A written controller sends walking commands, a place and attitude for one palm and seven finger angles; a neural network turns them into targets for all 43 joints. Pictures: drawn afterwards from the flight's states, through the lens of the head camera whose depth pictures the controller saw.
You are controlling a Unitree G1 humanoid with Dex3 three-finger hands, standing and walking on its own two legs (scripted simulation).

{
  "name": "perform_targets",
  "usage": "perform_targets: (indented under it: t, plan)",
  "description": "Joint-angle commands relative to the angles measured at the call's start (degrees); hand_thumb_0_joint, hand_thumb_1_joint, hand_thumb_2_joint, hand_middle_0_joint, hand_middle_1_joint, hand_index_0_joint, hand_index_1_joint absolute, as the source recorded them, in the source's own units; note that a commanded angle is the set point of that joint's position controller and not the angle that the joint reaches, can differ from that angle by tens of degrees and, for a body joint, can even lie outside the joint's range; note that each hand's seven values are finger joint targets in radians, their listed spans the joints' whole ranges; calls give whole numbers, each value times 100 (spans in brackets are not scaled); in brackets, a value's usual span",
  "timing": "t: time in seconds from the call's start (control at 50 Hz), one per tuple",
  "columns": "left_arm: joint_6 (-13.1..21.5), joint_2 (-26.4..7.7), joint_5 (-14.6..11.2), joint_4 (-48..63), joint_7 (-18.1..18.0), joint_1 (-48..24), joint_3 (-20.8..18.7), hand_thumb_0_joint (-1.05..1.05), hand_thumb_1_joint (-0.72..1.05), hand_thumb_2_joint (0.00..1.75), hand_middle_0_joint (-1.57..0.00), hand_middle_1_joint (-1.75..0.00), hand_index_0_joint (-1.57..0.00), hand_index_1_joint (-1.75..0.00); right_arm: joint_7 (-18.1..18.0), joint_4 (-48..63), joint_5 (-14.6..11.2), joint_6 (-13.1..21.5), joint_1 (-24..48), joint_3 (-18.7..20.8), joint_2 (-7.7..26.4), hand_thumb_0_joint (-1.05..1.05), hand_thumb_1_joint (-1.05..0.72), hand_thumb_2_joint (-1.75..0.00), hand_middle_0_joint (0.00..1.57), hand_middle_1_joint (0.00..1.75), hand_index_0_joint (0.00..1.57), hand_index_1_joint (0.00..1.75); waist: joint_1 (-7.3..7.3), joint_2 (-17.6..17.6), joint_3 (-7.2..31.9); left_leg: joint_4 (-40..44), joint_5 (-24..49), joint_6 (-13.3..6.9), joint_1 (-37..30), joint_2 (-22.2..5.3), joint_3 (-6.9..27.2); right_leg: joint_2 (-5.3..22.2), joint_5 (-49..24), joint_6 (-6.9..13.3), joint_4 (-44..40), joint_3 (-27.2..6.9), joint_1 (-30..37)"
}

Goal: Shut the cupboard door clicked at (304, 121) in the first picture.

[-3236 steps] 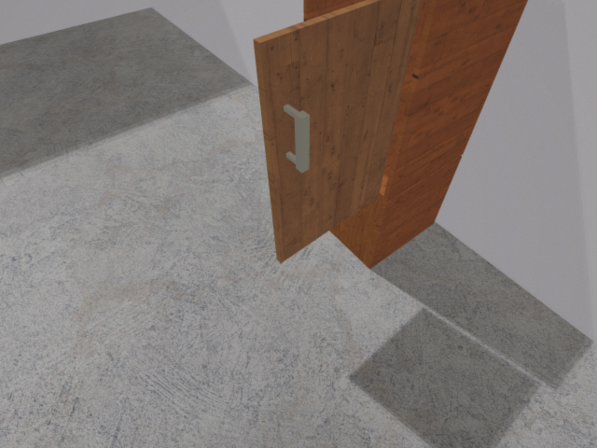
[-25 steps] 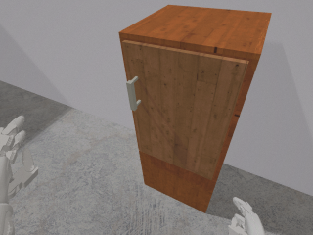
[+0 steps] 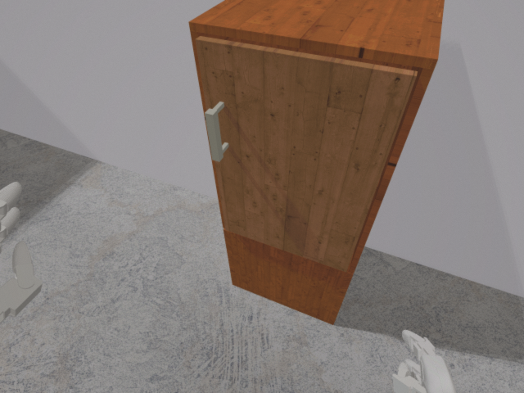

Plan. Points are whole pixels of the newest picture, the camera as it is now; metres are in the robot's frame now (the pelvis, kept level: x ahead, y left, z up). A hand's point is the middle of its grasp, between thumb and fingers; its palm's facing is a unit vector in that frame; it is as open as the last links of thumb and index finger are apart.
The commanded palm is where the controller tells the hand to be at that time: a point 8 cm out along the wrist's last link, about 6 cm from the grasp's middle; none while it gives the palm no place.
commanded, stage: step back with the hand held close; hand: left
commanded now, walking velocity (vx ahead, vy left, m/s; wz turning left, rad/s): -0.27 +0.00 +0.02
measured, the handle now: (218, 131) +0.62 +0.14 +0.07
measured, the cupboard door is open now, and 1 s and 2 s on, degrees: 0 0 0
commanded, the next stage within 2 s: stop stepping back and stand still in 0.74 s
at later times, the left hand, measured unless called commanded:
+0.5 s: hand out of the picture +0.11 +0.28 +0.17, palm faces +0.48 -0.76 -0.44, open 7.4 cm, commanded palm +0.04 +0.31 +0.18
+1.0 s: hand out of the picture -0.02 +0.29 +0.18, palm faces +0.53 -0.76 -0.38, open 7.4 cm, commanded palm -0.07 +0.32 +0.18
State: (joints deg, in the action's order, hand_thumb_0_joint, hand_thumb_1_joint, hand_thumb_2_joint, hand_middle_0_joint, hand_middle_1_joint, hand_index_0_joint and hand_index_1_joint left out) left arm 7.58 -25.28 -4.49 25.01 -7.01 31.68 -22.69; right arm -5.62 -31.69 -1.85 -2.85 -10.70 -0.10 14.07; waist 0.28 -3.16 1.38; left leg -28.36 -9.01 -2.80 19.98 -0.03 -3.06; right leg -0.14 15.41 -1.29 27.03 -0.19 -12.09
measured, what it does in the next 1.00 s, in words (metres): walks backwards: left foot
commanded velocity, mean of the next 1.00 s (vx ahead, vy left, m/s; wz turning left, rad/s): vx -0.25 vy -0.02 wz -0.04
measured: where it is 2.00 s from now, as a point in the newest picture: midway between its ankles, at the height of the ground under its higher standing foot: outside the picture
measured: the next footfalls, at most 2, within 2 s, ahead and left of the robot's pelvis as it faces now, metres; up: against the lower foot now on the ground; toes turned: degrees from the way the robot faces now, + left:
left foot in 0.78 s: -0.03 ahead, +0.13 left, +0.00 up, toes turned +8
right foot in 1.06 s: -0.24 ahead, -0.09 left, +0.00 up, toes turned +0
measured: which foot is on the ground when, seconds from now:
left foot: down 0.00-0.64, up 0.66-0.76, down 0.78-1.00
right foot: down 0.00-0.80, up 0.82-1.00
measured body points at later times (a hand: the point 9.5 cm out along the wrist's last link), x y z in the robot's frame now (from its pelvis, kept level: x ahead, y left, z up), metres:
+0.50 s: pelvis -0.08 +0.00 -0.01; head -0.08 +0.02 +0.44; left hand +0.08 +0.31 +0.19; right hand +0.09 -0.23 -0.09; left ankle +0.06 +0.09 -0.73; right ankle -0.01 -0.13 -0.73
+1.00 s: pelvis -0.19 +0.01 -0.01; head -0.19 +0.05 +0.44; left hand -0.05 +0.33 +0.20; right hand -0.02 -0.19 -0.08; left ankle -0.07 +0.12 -0.73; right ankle -0.23 -0.11 -0.70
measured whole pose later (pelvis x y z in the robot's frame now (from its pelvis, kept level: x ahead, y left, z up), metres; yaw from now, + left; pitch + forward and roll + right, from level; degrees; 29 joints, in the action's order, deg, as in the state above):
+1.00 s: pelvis -0.19 +0.01 -0.01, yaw +3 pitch +0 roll -4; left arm 12.2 -23.7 -3.7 33.4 -9.5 30.2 -26.6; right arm -2.4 -36.2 0.3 7.0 -13.3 -1.0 8.0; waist 0.6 0.1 0.6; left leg -32.3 -7.1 -1.5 27.4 -5.2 -2.5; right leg -4.6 28.5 -0.3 47.1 2.7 -17.7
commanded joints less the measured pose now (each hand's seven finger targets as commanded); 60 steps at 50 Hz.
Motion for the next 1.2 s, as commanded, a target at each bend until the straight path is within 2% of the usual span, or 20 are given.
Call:
perform_targets:
  t: [0.0,0.14,0.32,0.46,0.52,0.58,0.62,0.66,0.7,0.74,0.76,0.78,0.8,0.84,0.94,0.98,1.04,1.06,1.1,1.18]
  plan:
    - [501,-1039,34,1227,-224,-198,-864,0,90,90,-20,-30,-20,-30,-52,945,30,408,551,251,703,0,-90,-90,20,30,20,30,24,-330,402,1139,-1269,-97,459,-717,910,46,-255,59,-11,-47,366]
    - [734,-895,184,1252,-253,-401,-884,0,90,90,-20,-30,-20,-30,-18,857,72,683,351,293,745,0,-90,-90,20,30,20,30,2,-448,274,1314,-2886,-219,1754,-839,1158,-84,216,94,488,-113,892]
    - [866,-975,177,1519,-398,-665,-749,0,90,90,-20,-30,-20,-30,5,561,180,900,259,245,608,0,-90,-90,20,30,20,30,-102,121,177,164,-1855,96,314,-415,788,424,1285,349,-619,-650,-1079]
    - [1075,-1182,205,1421,-348,-435,-1203,0,90,90,-20,-30,-20,-30,-12,591,175,1036,411,300,716,0,-90,-90,20,30,20,30,24,-872,450,1571,-2913,-225,1891,-1163,1589,-376,273,91,1089,-29,716]
    - [1117,-1149,149,1526,-264,-153,-1268,0,90,90,-20,-30,-20,-30,64,628,162,1054,376,347,669,0,-90,-90,20,30,20,30,20,-775,659,1287,-2958,-214,2063,-1170,1267,-323,463,184,1164,-148,914]
    - [1051,-1157,119,1628,-253,-4,-1232,0,90,90,-20,-30,-20,-30,147,657,147,1001,321,363,513,0,-90,-90,20,30,20,30,-20,128,480,-95,-2600,143,1420,-547,532,386,1550,568,-71,-1130,-455]
    - [931,-1247,159,1441,-383,-115,-1148,0,90,90,-20,-30,-20,-30,214,388,195,855,157,382,370,0,-90,-90,20,30,20,30,-45,1386,381,-2670,-1667,523,94,-5,127,1849,2381,1169,-1596,-2650,-2427]
    - [745,-1220,227,1482,-449,-727,-1025,0,90,90,-20,-30,-20,-30,229,328,278,719,134,337,396,0,-90,-90,20,30,20,30,-82,1481,179,-3745,-2000,430,35,-131,459,1956,2086,1184,-1807,-2429,-2939]
    - [701,-983,317,1321,-444,-1053,-724,0,90,90,-20,-30,-20,-30,119,339,257,707,161,223,306,0,-90,-90,20,30,20,30,-141,1473,-262,-2148,-1950,319,-155,-273,495,1268,1056,768,-1155,-1380,-2688]
    - [821,-1056,289,1602,-429,-1431,-689,0,90,90,-20,-30,-20,-30,-14,252,215,803,130,223,528,0,-90,-90,20,30,20,30,-222,15,-375,261,-1734,158,-172,-327,530,585,876,322,20,-806,-2341]
    - [948,-1128,307,1931,-453,-1546,-806,0,90,90,-20,-30,-20,-30,-99,374,228,921,312,320,792,0,-90,-90,20,30,20,30,-138,-1487,-411,1279,-1944,-273,866,-1454,1845,-33,830,42,1440,-334,-1713]
    - [1024,-1117,320,1954,-493,-1453,-1029,0,90,90,-20,-30,-20,-30,-124,346,285,1035,313,339,601,0,-90,-90,20,30,20,30,-44,-1834,88,1539,-1753,-661,1443,-2161,2261,-415,931,-35,2928,-107,-961]
    - [1090,-1125,231,1961,-415,-1262,-1007,0,90,90,-20,-30,-20,-30,-33,295,235,1170,261,407,486,0,-90,-90,20,30,20,30,-130,-1481,726,1775,-2585,-591,1502,-2245,2165,-502,1224,-13,4032,-320,-520]
    - [1002,-921,135,1971,-324,-754,-1053,0,90,90,-20,-30,-20,-30,157,312,216,1222,185,527,604,0,-90,-90,20,30,20,30,-89,-1018,581,1442,-2455,-611,1303,-2035,1814,-476,1186,-26,4303,-283,-835]
    - [768,-764,29,2256,-347,-493,-796,0,90,90,-20,-30,-20,-30,290,404,200,1310,181,290,457,0,-90,-90,20,30,20,30,-80,-1406,484,1864,-3182,59,567,-1407,1162,-581,1577,119,1456,613,-68]
    - [615,-824,61,1943,-318,-335,-796,0,90,90,-20,-30,-20,-30,260,393,227,1219,95,229,405,0,-90,-90,20,30,20,30,-69,-1047,363,1530,-3011,365,487,-946,713,-566,1340,286,-104,692,525]
    - [613,-1381,8,1816,-366,-678,-1134,0,90,90,-20,-30,-20,-30,240,287,297,997,43,207,388,0,-90,-90,20,30,20,30,-119,777,349,-1787,-971,506,-235,-268,95,1496,1225,1317,-1707,-1687,-961]
    - [615,-1362,-15,1562,-408,-807,-1128,0,90,90,-20,-30,-20,-30,214,249,310,1018,80,162,432,0,-90,-90,20,30,20,30,-131,758,488,-1940,-794,479,-331,-273,241,1669,1032,1397,-1659,-1769,-1043]
    - [379,-882,-15,1179,-435,-599,-701,0,90,90,-20,-30,-20,-30,139,266,147,947,131,207,421,0,-90,-90,20,30,20,30,-149,1245,116,-1489,-727,366,115,-248,415,1278,758,1144,-1130,-1365,-631]
    - [406,-955,104,926,-419,-785,-683,0,90,90,-20,-30,-20,-30,-16,240,122,949,232,171,547,0,-90,-90,20,30,20,30,-184,245,-282,131,-836,85,-668,-490,562,512,640,506,-417,-516,-938]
